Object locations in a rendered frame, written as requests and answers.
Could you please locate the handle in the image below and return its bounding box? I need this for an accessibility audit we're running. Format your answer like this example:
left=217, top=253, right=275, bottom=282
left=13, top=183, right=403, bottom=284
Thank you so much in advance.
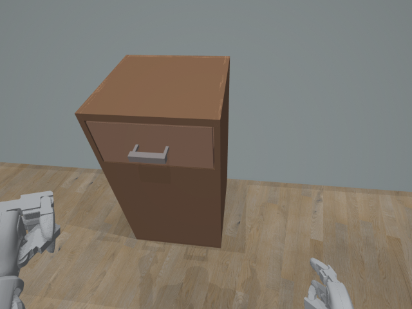
left=127, top=144, right=169, bottom=164

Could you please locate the drawer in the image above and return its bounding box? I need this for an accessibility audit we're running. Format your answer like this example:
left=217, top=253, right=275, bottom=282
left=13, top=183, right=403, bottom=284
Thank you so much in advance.
left=86, top=121, right=214, bottom=169

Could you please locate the left robot forearm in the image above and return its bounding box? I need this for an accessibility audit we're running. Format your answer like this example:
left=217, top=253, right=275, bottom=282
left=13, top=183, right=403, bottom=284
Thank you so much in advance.
left=0, top=276, right=25, bottom=309

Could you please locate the cabinet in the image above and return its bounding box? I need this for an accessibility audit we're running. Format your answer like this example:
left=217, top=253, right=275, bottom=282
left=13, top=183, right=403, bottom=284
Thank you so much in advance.
left=75, top=55, right=230, bottom=248

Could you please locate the robot left hand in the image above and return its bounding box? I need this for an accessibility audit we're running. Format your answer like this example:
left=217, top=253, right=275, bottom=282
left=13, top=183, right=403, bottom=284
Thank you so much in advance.
left=0, top=191, right=61, bottom=277

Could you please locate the robot right hand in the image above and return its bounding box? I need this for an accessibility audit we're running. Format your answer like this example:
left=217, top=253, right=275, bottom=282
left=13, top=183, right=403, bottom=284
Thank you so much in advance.
left=304, top=258, right=354, bottom=309

